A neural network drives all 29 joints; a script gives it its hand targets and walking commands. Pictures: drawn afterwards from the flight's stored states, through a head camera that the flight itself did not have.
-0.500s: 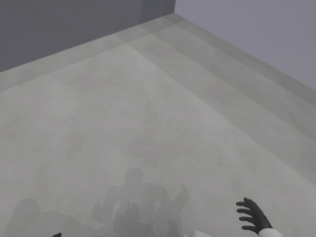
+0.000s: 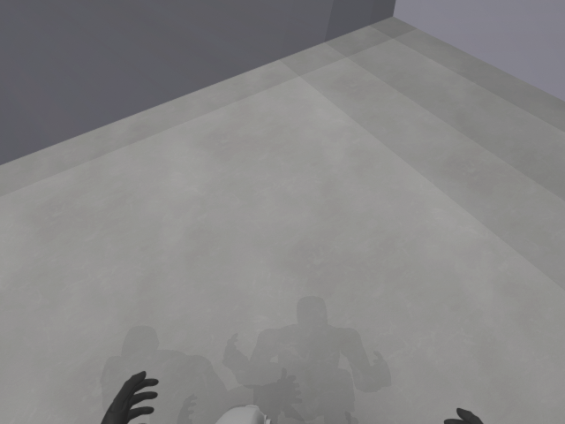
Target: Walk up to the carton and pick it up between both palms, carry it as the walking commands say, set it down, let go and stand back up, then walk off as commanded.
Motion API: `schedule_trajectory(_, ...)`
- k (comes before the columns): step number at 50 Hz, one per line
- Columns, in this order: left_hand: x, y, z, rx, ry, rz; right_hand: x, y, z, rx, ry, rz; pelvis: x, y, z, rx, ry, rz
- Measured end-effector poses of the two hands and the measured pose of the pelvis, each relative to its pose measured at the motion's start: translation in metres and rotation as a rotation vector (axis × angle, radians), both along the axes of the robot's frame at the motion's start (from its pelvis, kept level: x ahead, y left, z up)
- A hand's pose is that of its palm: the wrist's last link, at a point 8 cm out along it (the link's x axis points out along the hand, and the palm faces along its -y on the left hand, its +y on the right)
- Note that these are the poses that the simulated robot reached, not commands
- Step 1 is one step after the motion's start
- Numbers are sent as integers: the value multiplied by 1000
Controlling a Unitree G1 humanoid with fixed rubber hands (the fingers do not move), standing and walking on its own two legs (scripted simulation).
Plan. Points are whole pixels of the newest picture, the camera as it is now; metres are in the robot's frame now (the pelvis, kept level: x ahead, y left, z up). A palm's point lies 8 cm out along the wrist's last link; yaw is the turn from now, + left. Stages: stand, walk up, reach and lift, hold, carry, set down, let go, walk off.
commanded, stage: stand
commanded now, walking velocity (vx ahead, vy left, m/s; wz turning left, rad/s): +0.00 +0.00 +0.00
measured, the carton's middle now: out of the picture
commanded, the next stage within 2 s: none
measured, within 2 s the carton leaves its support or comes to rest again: neither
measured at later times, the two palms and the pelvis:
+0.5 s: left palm out of the picture +0.01 +0.27 -0.12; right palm (433, 414) +0.14 -0.20 -0.11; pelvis -0.01 +0.02 +0.00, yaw +4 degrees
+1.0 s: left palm out of the picture +0.00 +0.26 -0.13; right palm out of the picture +0.03 -0.21 -0.13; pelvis +0.00 +0.02 +0.01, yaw +4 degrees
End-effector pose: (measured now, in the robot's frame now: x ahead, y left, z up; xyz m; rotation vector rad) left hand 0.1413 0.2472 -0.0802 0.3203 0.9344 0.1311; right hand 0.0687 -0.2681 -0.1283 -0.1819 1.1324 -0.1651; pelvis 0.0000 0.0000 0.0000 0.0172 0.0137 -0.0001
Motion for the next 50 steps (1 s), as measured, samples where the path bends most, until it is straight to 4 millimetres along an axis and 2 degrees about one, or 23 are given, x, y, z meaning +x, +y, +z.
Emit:
schedule_trajectory(6,-34,6,-1,-11,22,83,27,6,6,22,-18,75,-3,-1,4,16,2,41)
schedule_trajectory(12,-75,26,-28,-50,91,156,62,35,11,0,-89,151,-8,9,-5,-10,-7,64)
schedule_trajectory(14,-91,32,-36,-70,120,184,67,44,17,-12,-102,173,-10,11,-5,11,-18,59)
schedule_trajectory(17,-111,29,-41,-101,165,207,72,56,24,-11,-127,191,-9,15,-2,4,-22,60)
schedule_trajectory(22,-125,24,-42,-121,203,199,76,68,26,7,-148,200,-8,18,2,-7,-28,67)
schedule_trajectory(27,-126,24,-40,-115,204,197,60,67,18,20,-104,176,-8,20,3,-15,-30,70)
schedule_trajectory(38,-121,26,-41,-97,223,203,3,52,2,-6,58,96,-6,22,4,-19,-32,68)
schedule_trajectory(44,-129,21,-46,-110,270,215,-24,52,-2,-11,137,71,-5,23,5,-17,-35,67)
schedule_trajectory(50,-143,15,-51,-124,319,226,-40,55,-5,-6,186,54,-4,24,6,-18,-39,67)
